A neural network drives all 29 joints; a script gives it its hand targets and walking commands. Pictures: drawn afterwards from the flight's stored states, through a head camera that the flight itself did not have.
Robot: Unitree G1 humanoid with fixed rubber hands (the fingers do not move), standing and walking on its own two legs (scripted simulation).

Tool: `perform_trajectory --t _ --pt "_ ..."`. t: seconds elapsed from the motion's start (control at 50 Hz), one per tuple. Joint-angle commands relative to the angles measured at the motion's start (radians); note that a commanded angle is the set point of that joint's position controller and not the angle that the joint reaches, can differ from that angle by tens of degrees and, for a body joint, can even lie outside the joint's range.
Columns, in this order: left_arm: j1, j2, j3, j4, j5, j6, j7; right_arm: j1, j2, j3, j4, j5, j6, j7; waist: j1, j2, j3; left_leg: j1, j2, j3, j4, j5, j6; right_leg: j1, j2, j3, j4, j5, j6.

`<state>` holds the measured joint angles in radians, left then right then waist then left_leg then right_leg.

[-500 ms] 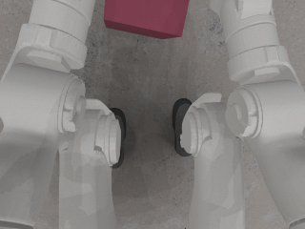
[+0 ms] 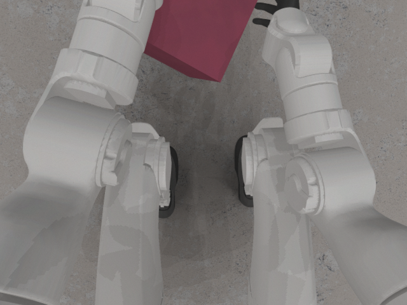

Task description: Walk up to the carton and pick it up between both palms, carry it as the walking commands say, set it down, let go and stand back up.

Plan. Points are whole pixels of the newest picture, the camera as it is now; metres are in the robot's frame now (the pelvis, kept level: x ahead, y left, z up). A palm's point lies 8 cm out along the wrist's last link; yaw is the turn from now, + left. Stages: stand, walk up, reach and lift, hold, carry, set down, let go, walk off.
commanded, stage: reach and lift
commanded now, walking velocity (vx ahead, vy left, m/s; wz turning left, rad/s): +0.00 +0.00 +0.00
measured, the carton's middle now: out of the picture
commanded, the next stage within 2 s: none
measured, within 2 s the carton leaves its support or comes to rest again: neither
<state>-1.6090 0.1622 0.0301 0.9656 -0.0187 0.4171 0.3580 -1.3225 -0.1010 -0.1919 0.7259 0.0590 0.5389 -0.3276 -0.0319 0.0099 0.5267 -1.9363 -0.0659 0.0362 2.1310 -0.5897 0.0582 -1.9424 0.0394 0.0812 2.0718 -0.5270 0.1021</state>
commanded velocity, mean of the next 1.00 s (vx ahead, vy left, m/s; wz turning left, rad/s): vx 0.00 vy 0.00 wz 0.00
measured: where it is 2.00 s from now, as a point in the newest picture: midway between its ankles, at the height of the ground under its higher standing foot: (206, 188)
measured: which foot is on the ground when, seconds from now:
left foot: down 0.00-1.00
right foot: down 0.00-1.00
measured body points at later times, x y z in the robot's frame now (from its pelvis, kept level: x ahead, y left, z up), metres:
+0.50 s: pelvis -0.01 +0.00 +0.05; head +0.31 +0.00 +0.36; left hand +0.57 +0.06 -0.02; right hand +0.50 -0.15 -0.07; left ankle +0.13 +0.09 -0.37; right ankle +0.15 -0.15 -0.37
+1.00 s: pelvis -0.01 +0.00 +0.09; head +0.27 +0.00 +0.42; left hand +0.55 +0.06 +0.04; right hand +0.48 -0.16 +0.00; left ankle +0.13 +0.09 -0.37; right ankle +0.15 -0.15 -0.37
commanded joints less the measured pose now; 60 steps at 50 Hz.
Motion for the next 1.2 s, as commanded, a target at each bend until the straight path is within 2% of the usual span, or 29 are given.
perform_trajectory --t 0.0,0.02,0.06,0.08,0.24,0.3,0.34,0.4,0.42,0.44,0.48,0.5,0.58,0.6,0.62,0.68,0.7,0.72,0.74,0.78,0.8,0.86,0.98,1.0,1.02,1.04,1.06,1.12,1.18 --pt "-0.430 -1.306 -0.166 -0.200 -0.137 -0.027 -0.427 -1.352 1.037 0.352 -0.690 0.202 -0.220 0.339 -0.058 -0.010 -2.535 1.111 -0.113 -0.122 -0.317 0.477 -0.026 0.776 0.119 -0.202 -0.244 0.362 -0.068" --pt "-0.377 -1.323 -0.127 -0.062 -0.093 -0.022 -0.437 -1.309 1.039 0.331 -0.576 0.161 -0.213 0.341 -0.058 -0.029 -2.404 1.017 -0.105 -0.109 -0.338 0.391 -0.032 0.732 0.109 -0.208 -0.260 0.286 -0.063" --pt "-0.386 -1.364 -0.180 -0.164 -0.114 -0.026 -0.427 -1.314 1.052 0.350 -0.698 0.178 -0.226 0.343 -0.055 -0.008 -2.573 1.132 -0.116 -0.128 -0.334 0.470 -0.029 0.790 0.118 -0.203 -0.245 0.362 -0.069" --pt "-0.490 -1.332 -0.250 -0.305 -0.160 -0.039 -0.422 -1.269 1.059 0.348 -0.663 0.187 -0.214 0.336 -0.118 -0.016 -2.662 1.119 -0.115 -0.102 -0.317 0.498 -0.042 0.874 0.124 -0.209 -0.255 0.410 -0.067" --pt "-0.387 -1.345 -0.180 -0.195 -0.105 -0.012 -0.413 -1.323 1.078 0.373 -0.689 0.198 -0.200 0.351 -0.025 0.006 -2.530 1.184 -0.110 -0.151 -0.399 0.400 -0.032 0.773 0.115 -0.198 -0.298 0.292 -0.058" --pt "-0.410 -1.413 -0.208 -0.234 -0.151 -0.001 -0.404 -1.289 1.071 0.353 -0.685 0.174 -0.184 0.346 -0.100 -0.007 -2.598 1.249 -0.110 -0.154 -0.417 0.477 -0.055 0.861 0.115 -0.193 -0.342 0.341 -0.066" --pt "-0.341 -1.359 -0.188 -0.153 -0.108 -0.006 -0.404 -1.327 1.087 0.392 -0.703 0.209 -0.192 0.346 -0.014 -0.012 -2.507 1.170 -0.113 -0.114 -0.418 0.424 -0.038 0.849 0.119 -0.179 -0.346 0.323 -0.061" --pt "-0.353 -1.383 -0.163 -0.113 -0.118 -0.012 -0.410 -1.266 1.057 0.344 -0.616 0.160 -0.183 0.350 -0.084 -0.037 -2.422 1.139 -0.110 -0.120 -0.428 0.416 -0.046 0.833 0.113 -0.183 -0.378 0.298 -0.059" --pt "-0.379 -1.347 -0.194 -0.253 -0.128 -0.022 -0.402 -1.350 1.078 0.401 -0.755 0.199 -0.192 0.348 -0.033 -0.022 -2.635 1.271 -0.121 -0.125 -0.440 0.492 -0.043 0.955 0.123 -0.182 -0.365 0.377 -0.051" --pt "-0.403 -1.355 -0.152 -0.107 -0.110 -0.022 -0.400 -1.233 1.059 0.327 -0.527 0.163 -0.185 0.359 -0.060 0.007 -2.344 1.118 -0.106 -0.135 -0.450 0.366 -0.052 0.757 0.111 -0.176 -0.375 0.248 -0.069" --pt "-0.409 -1.346 -0.246 -0.405 -0.152 -0.029 -0.390 -1.224 1.151 0.375 -0.723 0.202 -0.173 0.359 -0.048 0.013 -2.721 1.393 -0.111 -0.156 -0.444 0.577 -0.058 0.944 0.136 -0.169 -0.372 0.419 -0.059" --pt "-0.326 -1.371 -0.195 -0.127 -0.127 -0.021 -0.403 -1.223 1.051 0.348 -0.583 0.155 -0.182 0.355 -0.075 0.003 -2.404 1.180 -0.105 -0.145 -0.452 0.458 -0.055 0.783 0.112 -0.177 -0.374 0.293 -0.063" --pt "-0.339 -1.377 -0.235 -0.279 -0.148 -0.019 -0.396 -1.203 1.101 0.389 -0.698 0.194 -0.183 0.348 -0.074 0.009 -2.571 1.320 -0.109 -0.141 -0.476 0.531 -0.057 0.954 0.126 -0.161 -0.427 0.390 -0.062" --pt "-0.385 -1.388 -0.266 -0.297 -0.174 -0.025 -0.385 -1.210 1.077 0.363 -0.639 0.167 -0.171 0.354 -0.117 -0.007 -2.563 1.315 -0.105 -0.187 -0.488 0.526 -0.062 0.883 0.125 -0.177 -0.404 0.366 -0.063" --pt "-0.378 -1.337 -0.252 -0.307 -0.172 -0.024 -0.391 -1.287 1.084 0.413 -0.715 0.207 -0.175 0.350 -0.064 -0.015 -2.558 1.343 -0.109 -0.174 -0.490 0.507 -0.050 0.904 0.115 -0.158 -0.426 0.347 -0.054" --pt "-0.339 -1.396 -0.221 -0.240 -0.151 -0.019 -0.389 -1.283 1.093 0.412 -0.729 0.194 -0.179 0.353 -0.040 -0.033 -2.548 1.352 -0.106 -0.167 -0.505 0.496 -0.050 0.923 0.114 -0.146 -0.447 0.324 -0.060" --pt "-0.351 -1.375 -0.268 -0.297 -0.171 -0.023 -0.379 -1.246 1.061 0.385 -0.706 0.173 -0.175 0.353 -0.106 -0.018 -2.580 1.392 -0.099 -0.195 -0.502 0.527 -0.063 0.896 0.122 -0.169 -0.424 0.351 -0.060" --pt "-0.353 -1.397 -0.245 -0.240 -0.136 -0.013 -0.391 -1.209 1.105 0.376 -0.626 0.173 -0.160 0.357 -0.053 0.027 -2.533 1.377 -0.108 -0.153 -0.528 0.474 -0.070 0.903 0.118 -0.159 -0.450 0.314 -0.064" --pt "-0.365 -1.399 -0.270 -0.288 -0.161 -0.006 -0.386 -1.219 1.080 0.371 -0.665 0.166 -0.157 0.361 -0.093 0.012 -2.596 1.476 -0.095 -0.201 -0.542 0.513 -0.078 0.887 0.124 -0.182 -0.452 0.323 -0.063" --pt "-0.335 -1.403 -0.256 -0.283 -0.165 -0.014 -0.386 -1.265 1.108 0.427 -0.709 0.200 -0.167 0.365 -0.052 0.004 -2.557 1.408 -0.103 -0.180 -0.546 0.486 -0.064 0.926 0.119 -0.151 -0.482 0.303 -0.061" --pt "-0.366 -1.405 -0.264 -0.299 -0.181 -0.013 -0.380 -1.227 1.075 0.402 -0.712 0.186 -0.165 0.363 -0.113 -0.019 -2.576 1.450 -0.091 -0.217 -0.547 0.496 -0.061 0.883 0.113 -0.164 -0.481 0.324 -0.067" --pt "-0.343 -1.347 -0.203 -0.215 -0.133 -0.018 -0.391 -1.219 1.117 0.375 -0.593 0.176 -0.151 0.367 -0.034 -0.031 -2.372 1.297 -0.099 -0.169 -0.578 0.402 -0.052 0.884 0.108 -0.140 -0.504 0.262 -0.060" --pt "-0.371 -1.400 -0.241 -0.305 -0.157 -0.013 -0.393 -1.257 1.143 0.410 -0.696 0.194 -0.153 0.370 -0.036 -0.042 -2.554 1.432 -0.094 -0.189 -0.626 0.382 -0.053 1.018 0.112 -0.133 -0.546 0.274 -0.068" --pt "-0.327 -1.460 -0.249 -0.200 -0.155 -0.006 -0.397 -1.239 1.096 0.372 -0.609 0.152 -0.147 0.377 -0.082 -0.013 -2.493 1.395 -0.096 -0.185 -0.611 0.383 -0.063 0.924 0.108 -0.147 -0.536 0.234 -0.075" --pt "-0.439 -1.417 -0.317 -0.421 -0.199 -0.017 -0.390 -1.266 1.145 0.441 -0.742 0.215 -0.154 0.376 -0.062 0.031 -2.686 1.538 -0.107 -0.188 -0.621 0.507 -0.072 1.037 0.111 -0.154 -0.536 0.338 -0.067" --pt "-0.368 -1.400 -0.280 -0.310 -0.177 0.001 -0.394 -1.194 1.114 0.397 -0.668 0.189 -0.137 0.370 -0.089 0.004 -2.607 1.460 -0.097 -0.165 -0.621 0.488 -0.070 1.015 0.115 -0.138 -0.566 0.347 -0.077" --pt "-0.294 -1.370 -0.220 -0.200 -0.135 -0.004 -0.399 -1.165 1.131 0.375 -0.556 0.165 -0.136 0.374 -0.048 -0.001 -2.373 1.367 -0.091 -0.149 -0.636 0.418 -0.056 0.932 0.103 -0.129 -0.595 0.249 -0.076" --pt "-0.361 -1.399 -0.299 -0.337 -0.192 -0.011 -0.393 -1.181 1.120 0.417 -0.652 0.201 -0.141 0.388 -0.095 -0.003 -2.592 1.532 -0.082 -0.232 -0.644 0.481 -0.062 0.963 0.107 -0.136 -0.577 0.307 -0.076" --pt "-0.342 -1.388 -0.273 -0.312 -0.171 0.008 -0.397 -1.150 1.127 0.406 -0.635 0.183 -0.122 0.378 -0.055 0.018 -2.562 1.504 -0.096 -0.195 -0.667 0.477 -0.058 1.003 0.097 -0.114 -0.610 0.312 -0.078"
